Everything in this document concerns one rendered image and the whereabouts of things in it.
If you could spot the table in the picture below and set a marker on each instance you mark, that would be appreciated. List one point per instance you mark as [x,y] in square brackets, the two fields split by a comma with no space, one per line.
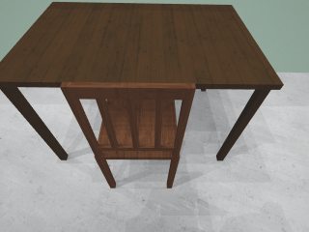
[203,44]

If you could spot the chair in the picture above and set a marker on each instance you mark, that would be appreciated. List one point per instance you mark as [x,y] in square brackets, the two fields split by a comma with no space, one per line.
[139,121]

